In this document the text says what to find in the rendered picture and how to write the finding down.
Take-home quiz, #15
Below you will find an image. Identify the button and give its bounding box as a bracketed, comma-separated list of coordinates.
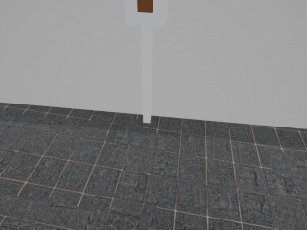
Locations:
[137, 0, 154, 13]

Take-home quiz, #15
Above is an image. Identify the panel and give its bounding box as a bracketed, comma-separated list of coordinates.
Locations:
[123, 0, 169, 124]

